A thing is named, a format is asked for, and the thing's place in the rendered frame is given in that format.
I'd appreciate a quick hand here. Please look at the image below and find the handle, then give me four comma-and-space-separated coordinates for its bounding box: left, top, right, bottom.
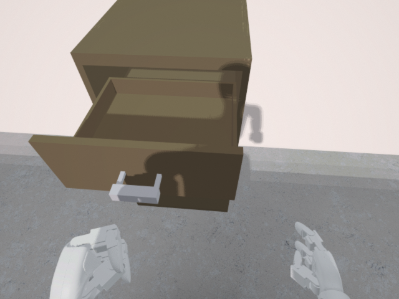
109, 171, 162, 204

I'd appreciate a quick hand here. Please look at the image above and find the cabinet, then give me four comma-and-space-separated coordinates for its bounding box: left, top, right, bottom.
70, 0, 252, 212

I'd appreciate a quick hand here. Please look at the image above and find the drawer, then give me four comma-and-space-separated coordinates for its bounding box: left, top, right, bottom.
28, 77, 243, 200

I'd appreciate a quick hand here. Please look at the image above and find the robot right hand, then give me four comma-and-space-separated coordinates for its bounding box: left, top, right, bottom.
291, 222, 344, 297

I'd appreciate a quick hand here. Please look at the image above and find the robot left hand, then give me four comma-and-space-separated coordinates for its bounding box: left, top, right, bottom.
49, 224, 131, 299

